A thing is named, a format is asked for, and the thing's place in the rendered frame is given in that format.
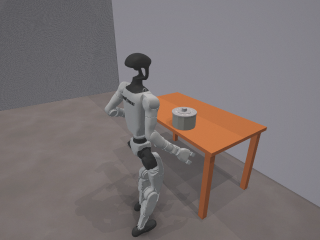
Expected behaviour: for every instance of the humanoid robot torso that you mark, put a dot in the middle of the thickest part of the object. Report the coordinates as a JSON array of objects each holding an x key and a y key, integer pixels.
[{"x": 135, "y": 120}]

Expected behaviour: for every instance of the pot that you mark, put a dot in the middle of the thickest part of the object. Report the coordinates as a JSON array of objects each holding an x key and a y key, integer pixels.
[{"x": 183, "y": 123}]

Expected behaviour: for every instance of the robot right hand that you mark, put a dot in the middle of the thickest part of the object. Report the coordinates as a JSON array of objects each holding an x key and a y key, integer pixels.
[{"x": 184, "y": 155}]

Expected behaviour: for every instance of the left robot upper arm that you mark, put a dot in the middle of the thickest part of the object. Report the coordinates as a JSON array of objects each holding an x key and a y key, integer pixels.
[{"x": 116, "y": 99}]

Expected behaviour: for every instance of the humanoid robot head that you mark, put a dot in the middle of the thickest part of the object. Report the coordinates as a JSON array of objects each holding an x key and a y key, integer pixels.
[{"x": 138, "y": 61}]

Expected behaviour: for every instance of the robot right forearm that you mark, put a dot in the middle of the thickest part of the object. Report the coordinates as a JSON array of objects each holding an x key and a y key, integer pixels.
[{"x": 160, "y": 142}]

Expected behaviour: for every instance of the robot left forearm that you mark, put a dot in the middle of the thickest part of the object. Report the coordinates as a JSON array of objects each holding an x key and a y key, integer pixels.
[{"x": 120, "y": 112}]

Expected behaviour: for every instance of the right robot upper arm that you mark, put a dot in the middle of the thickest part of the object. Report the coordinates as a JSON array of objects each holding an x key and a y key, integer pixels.
[{"x": 151, "y": 106}]

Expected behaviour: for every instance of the table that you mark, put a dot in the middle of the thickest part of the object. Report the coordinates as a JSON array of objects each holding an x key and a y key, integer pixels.
[{"x": 215, "y": 131}]

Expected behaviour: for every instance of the lid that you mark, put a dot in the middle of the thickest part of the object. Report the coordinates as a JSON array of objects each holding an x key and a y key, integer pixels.
[{"x": 184, "y": 114}]

